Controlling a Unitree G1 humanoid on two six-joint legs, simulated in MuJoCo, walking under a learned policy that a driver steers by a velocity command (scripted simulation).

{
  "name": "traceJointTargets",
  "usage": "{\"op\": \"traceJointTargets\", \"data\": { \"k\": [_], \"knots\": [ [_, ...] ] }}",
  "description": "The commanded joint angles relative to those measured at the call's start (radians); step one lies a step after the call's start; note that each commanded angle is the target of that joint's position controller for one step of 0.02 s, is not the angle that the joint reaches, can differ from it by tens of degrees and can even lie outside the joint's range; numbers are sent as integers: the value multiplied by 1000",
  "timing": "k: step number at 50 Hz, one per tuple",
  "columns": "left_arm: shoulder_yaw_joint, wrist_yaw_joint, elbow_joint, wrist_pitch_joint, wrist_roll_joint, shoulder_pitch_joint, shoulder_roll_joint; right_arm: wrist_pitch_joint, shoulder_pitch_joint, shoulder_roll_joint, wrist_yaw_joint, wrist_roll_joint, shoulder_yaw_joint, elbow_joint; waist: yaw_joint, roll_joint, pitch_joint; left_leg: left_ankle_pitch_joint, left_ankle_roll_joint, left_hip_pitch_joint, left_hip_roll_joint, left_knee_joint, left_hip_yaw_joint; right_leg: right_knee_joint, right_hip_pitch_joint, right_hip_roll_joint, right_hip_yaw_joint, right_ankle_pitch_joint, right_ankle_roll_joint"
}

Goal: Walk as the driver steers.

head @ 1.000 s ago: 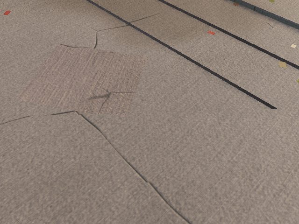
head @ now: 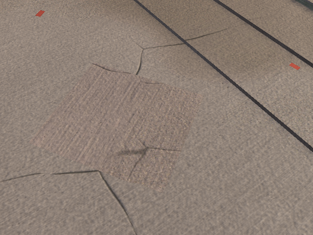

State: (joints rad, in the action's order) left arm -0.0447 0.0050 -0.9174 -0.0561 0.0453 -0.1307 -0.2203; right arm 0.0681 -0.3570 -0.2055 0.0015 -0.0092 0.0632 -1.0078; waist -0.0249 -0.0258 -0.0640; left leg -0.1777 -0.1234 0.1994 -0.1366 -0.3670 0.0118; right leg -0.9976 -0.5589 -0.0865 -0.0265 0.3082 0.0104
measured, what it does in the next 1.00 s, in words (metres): goes down, turning left: right foot, then left foot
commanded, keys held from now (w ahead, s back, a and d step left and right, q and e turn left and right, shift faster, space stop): w+q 0.74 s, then w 0.26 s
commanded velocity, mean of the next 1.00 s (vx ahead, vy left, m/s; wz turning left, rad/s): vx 0.50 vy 0.00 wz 0.51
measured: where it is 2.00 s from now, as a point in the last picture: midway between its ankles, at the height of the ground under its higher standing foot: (116, 164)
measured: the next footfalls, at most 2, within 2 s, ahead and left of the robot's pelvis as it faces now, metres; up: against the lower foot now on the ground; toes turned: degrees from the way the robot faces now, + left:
right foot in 0.32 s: +0.33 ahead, -0.15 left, -0.03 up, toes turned +13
left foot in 0.82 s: +0.52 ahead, +0.11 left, -0.03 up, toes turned +32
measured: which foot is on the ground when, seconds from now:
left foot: down 0.00-0.32, up 0.34-0.80, down 0.82-1.00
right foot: up 0.00-0.30, down 0.32-0.84, up 0.86-1.00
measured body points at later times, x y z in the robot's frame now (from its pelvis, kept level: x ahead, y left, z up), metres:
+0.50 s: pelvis +0.27 -0.07 -0.02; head +0.30 -0.09 +0.42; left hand +0.28 +0.21 -0.13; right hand +0.41 -0.32 -0.17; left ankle +0.21 +0.05 -0.67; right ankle +0.29 -0.16 -0.77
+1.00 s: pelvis +0.49 +0.05 -0.03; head +0.51 +0.06 +0.42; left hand +0.39 +0.28 -0.17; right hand +0.71 -0.12 -0.16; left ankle +0.49 +0.09 -0.77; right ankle +0.53 -0.10 -0.69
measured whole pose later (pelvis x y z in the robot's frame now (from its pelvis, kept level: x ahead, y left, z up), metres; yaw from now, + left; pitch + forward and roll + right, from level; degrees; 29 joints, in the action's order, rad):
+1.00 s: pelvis +0.49 +0.05 -0.03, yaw +31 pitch +0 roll +0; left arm -0.04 0.01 -0.87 -0.04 0.03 -0.31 -0.23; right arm 0.04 -0.22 -0.24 -0.01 -0.01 0.05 -0.87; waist 0.03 -0.01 -0.06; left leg -0.18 -0.13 0.20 -0.12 -0.38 -0.07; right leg -1.10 -0.44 -0.10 0.03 0.34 -0.02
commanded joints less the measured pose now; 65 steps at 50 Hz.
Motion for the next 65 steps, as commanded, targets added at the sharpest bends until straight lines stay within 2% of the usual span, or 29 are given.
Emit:
{"op": "traceJointTargets", "data": {
  "k": [1,5,9,13,14,15,16,17,18,19,20,21,23,25,31,35,39,41,42,43,44,45,46,47,49,52,57,62,65],
  "knots": [
    [-9,8,63,12,-1,1,-59,12,-23,-159,0,2,36,62,26,58,46,356,-164,-5,272,157,267,118,-9,0,22,-155,22],
    [-10,13,124,7,-13,144,-77,6,-95,-149,-1,7,38,59,-32,73,37,287,-131,-93,245,123,286,263,-72,12,0,-325,16],
    [-5,15,183,3,-21,243,-86,-2,-113,-167,7,-12,46,74,-66,95,4,210,-100,-113,250,71,333,411,-22,33,-21,-340,20],
    [-21,9,173,-20,-32,133,-135,-3,-58,-217,20,-24,66,112,-10,102,13,194,-49,-62,244,-69,396,528,209,53,-40,-240,-2],
    [-29,2,143,-32,-30,27,-147,0,-45,-223,15,-25,70,118,42,64,55,220,-32,-46,202,-198,374,578,333,70,-22,-233,-12],
    [-43,-5,110,-50,-14,-102,-184,7,-57,-192,7,-17,64,120,92,-7,139,173,-12,19,126,-410,307,576,516,27,-45,-202,-30],
    [-55,-17,103,-56,12,-255,-250,12,-88,-96,7,-3,39,148,125,-144,290,-185,2,172,56,-724,200,535,739,-211,-270,-102,-61],
    [-70,-20,114,-40,13,-248,-340,13,-233,-71,9,27,36,176,34,-357,380,-475,34,426,-35,-921,109,667,897,-413,-736,-112,-198],
    [-68,-18,125,-23,5,-184,-260,-9,-175,-134,20,4,35,146,33,-182,260,-378,35,563,72,-1017,89,710,791,-391,-753,135,-224],
    [-42,-14,147,-22,-5,-126,-157,-17,-58,-152,8,-13,36,154,57,-33,114,-271,38,564,113,-999,84,734,641,-311,-558,135,-190],
    [-28,-12,148,-22,-3,-89,-117,-20,-3,-141,-8,-17,37,164,43,-1,47,-195,45,512,141,-930,86,746,519,-247,-394,-16,-154],
    [-23,-15,135,-24,-5,-104,-109,-29,20,-132,-22,-30,37,174,32,-55,36,-169,51,472,164,-885,85,751,466,-209,-290,-169,-133],
    [-23,-14,108,-44,-19,-147,-112,-55,16,-115,-41,-36,32,178,17,-110,54,-128,58,430,163,-883,56,756,440,-172,-170,-401,-119],
    [-23,-8,90,-62,-33,-184,-106,-62,59,-108,-49,-30,28,198,9,-99,68,-56,61,473,166,-854,54,756,480,-163,-86,-571,-118],
    [-21,-13,60,-52,-32,-241,-107,-55,294,-65,-77,-21,-9,284,42,-64,3,161,74,464,168,-486,-38,818,481,-123,95,-582,-107],
    [-25,-27,24,-41,-30,-323,-135,-51,414,-60,-84,-25,-27,334,75,-50,-25,138,36,433,161,-309,-111,803,590,-160,147,-669,-99],
    [-28,-41,-7,-15,-25,-364,-173,-48,353,-88,-67,-38,-19,322,35,-76,40,-44,-38,256,63,-228,-167,581,678,-176,208,-1120,-101],
    [-23,-37,-8,-3,-30,-359,-181,-32,113,-136,-48,-50,7,244,-70,-59,166,-22,-99,-80,37,-113,-120,267,561,-172,233,-1026,-103],
    [-10,-29,30,-7,-35,-346,-141,-28,-38,-209,-31,-65,31,209,-128,41,279,-96,-161,-352,242,-89,128,-20,332,-141,245,-627,-85],
    [3,-7,81,-10,-53,-388,-69,-40,-26,-273,-22,-34,44,220,-58,262,378,-48,-301,-602,552,24,671,-385,-56,75,204,246,-32],
    [-26,-11,95,-10,-33,-267,-178,-54,-32,-256,-10,-11,44,223,-97,55,304,63,-281,-521,521,56,593,-411,-149,49,50,159,-38],
    [-20,-6,119,-21,-44,-200,-153,-49,35,-220,-2,-5,33,209,-65,51,178,170,-251,-397,476,73,433,-344,-159,7,22,84,-47],
    [-17,-5,103,-25,-45,-220,-135,-39,73,-172,-3,-2,21,195,-13,9,88,281,-204,-247,423,108,334,-234,-91,-24,19,54,-47],
    [-17,-2,91,-11,-29,-232,-121,-26,103,-149,-1,-2,12,186,26,10,56,316,-165,-165,370,129,260,-155,-28,-45,12,43,-41],
    [-15,10,59,22,-5,-293,-95,-4,119,-124,-3,0,1,176,64,35,54,321,-142,-77,321,175,188,-87,71,-41,24,22,-26],
    [-19,26,80,34,-7,-217,-86,13,71,-162,-8,7,10,144,58,48,21,275,-136,-49,293,239,139,15,27,-41,47,-90,-5],
    [-24,28,129,26,-18,-40,-88,23,-18,-154,-8,10,6,91,13,75,-18,283,-89,-124,266,247,97,232,-71,-40,36,-338,1],
    [-10,33,165,20,-24,92,-77,30,-92,-146,6,-10,-2,47,-34,71,-56,306,-72,-230,300,243,41,390,-88,-3,47,-413,-42],
    [-2,32,172,6,-18,96,-64,29,-95,-150,25,-21,-6,24,-25,56,-67,574,-40,-285,319,152,-24,479,-22,45,57,-382,-80]
  ]
}}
